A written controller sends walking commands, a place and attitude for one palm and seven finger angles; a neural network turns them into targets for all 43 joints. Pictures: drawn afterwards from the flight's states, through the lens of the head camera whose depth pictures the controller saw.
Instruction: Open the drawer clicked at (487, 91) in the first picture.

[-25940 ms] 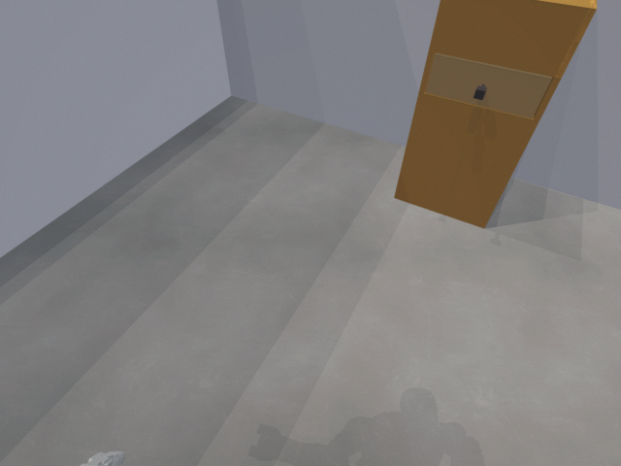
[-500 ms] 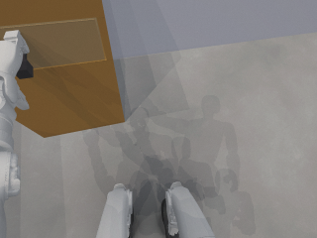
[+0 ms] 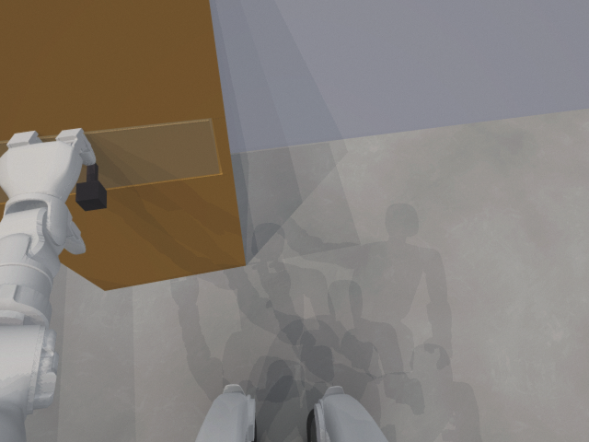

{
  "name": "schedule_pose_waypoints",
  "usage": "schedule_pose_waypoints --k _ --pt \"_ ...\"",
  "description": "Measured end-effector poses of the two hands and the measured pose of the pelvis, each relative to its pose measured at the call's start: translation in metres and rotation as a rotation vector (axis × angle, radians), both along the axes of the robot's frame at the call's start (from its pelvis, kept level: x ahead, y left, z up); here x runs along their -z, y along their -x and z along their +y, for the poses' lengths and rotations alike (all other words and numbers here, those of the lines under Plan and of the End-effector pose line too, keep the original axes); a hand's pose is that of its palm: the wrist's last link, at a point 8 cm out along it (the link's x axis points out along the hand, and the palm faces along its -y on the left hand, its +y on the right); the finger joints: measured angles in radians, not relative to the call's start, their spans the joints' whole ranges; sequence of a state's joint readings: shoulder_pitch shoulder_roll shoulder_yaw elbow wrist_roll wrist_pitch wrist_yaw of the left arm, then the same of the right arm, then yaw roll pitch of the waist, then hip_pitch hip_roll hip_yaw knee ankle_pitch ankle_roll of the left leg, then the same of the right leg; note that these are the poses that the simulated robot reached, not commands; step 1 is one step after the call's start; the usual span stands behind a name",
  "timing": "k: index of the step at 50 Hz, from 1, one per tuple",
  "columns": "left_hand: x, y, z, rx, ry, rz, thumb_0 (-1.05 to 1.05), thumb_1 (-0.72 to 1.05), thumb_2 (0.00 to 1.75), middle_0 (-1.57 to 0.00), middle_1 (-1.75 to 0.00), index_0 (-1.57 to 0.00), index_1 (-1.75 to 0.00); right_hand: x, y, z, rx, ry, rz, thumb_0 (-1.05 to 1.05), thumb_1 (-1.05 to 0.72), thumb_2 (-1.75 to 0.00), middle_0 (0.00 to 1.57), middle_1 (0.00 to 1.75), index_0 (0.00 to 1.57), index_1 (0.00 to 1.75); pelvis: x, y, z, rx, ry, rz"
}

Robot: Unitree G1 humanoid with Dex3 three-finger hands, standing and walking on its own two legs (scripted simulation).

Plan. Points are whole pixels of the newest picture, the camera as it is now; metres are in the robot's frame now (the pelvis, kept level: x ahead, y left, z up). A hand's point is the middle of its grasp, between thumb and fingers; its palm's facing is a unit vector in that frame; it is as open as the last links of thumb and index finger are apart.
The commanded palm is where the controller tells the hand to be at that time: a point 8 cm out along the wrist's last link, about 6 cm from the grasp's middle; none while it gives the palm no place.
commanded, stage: lift the fingers back up to retry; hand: left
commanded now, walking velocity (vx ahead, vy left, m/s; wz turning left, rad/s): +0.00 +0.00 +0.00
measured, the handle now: (92, 185) +0.49 +0.30 -0.06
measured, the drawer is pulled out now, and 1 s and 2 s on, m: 0.00 0.00 0.00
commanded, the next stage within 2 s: re-aim the fingers above the handle in 0.08 s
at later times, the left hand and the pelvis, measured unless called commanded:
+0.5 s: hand (63, 192) +0.46 +0.32 -0.02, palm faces -0.09 -0.03 -1.00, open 13.3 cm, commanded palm +0.46 +0.31 +0.05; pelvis +0.01 +0.00 +0.00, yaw +0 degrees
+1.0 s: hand (58, 189) +0.46 +0.32 -0.01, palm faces -0.08 -0.02 -1.00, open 13.2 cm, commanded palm +0.46 +0.31 +0.06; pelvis -0.01 +0.00 +0.00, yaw +0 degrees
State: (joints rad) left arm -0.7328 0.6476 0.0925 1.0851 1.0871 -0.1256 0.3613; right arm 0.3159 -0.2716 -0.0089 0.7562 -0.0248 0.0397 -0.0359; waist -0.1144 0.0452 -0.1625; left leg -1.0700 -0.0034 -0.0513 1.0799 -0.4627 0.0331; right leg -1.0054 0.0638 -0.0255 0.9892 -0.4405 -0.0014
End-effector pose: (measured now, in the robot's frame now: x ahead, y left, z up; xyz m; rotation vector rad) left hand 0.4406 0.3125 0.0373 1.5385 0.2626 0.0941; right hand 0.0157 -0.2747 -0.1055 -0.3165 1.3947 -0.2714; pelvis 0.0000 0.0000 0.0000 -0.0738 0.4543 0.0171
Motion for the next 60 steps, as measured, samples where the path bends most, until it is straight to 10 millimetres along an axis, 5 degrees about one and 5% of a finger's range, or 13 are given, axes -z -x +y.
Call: schedule_pose_waypoints --k 15,38,60 --pt "0.001 0.001 0.0 0.008 -0.01 -0.023 0.0 -0.49 0.3 -0.33 -1.2 -0.41 -1.21 0.006 -0.027 0.001 -0.012 -0.02 -0.022 0.0 -0.91 -0.9 0.2 0.3 0.2 0.3 0.0 -0.009 0.001 0.006 -0.004 0.001" --pt "-0.002 0.001 0.002 0.022 -0.014 -0.024 0.0 -0.49 0.3 -0.34 -1.21 -0.41 -1.22 0.005 0.005 -0.003 0.02 -0.002 0.02 0.0 -0.91 -0.9 0.21 0.3 0.2 0.3 0.004 0.002 0.001 0.013 -0.007 -0.002" --pt "-0.016 0.003 0.008 -0.009 -0.006 -0.019 0.0 -0.49 0.3 -0.32 -1.2 -0.43 -1.22 0.0 0.011 0.0 0.019 -0.008 0.003 0.0 -0.91 -0.9 0.21 0.3 0.2 0.3 -0.001 0.008 0.0 0.014 -0.008 -0.015"
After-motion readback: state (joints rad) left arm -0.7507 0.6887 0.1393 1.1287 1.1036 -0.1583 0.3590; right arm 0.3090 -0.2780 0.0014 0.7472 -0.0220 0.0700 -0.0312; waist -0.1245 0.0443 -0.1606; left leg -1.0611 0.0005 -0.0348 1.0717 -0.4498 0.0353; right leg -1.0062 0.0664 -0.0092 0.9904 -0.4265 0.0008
